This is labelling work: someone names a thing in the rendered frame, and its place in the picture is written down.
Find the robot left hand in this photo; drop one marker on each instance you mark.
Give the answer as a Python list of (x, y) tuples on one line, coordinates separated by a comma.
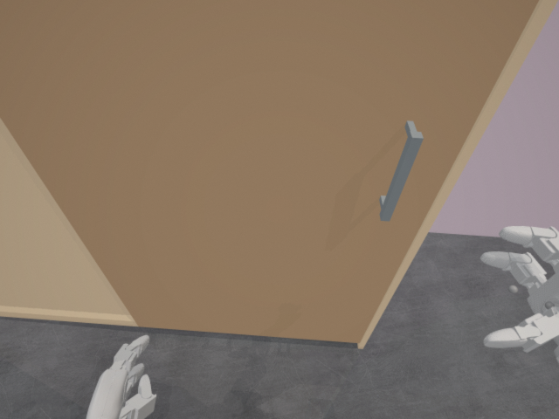
[(114, 387)]

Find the wardrobe door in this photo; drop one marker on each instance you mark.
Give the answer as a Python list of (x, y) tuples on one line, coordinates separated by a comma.
[(43, 262), (223, 160)]

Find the robot right hand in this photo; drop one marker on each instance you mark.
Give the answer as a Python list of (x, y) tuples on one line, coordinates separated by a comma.
[(543, 326)]

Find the handle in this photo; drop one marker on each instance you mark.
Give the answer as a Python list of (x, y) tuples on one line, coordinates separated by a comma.
[(388, 203)]

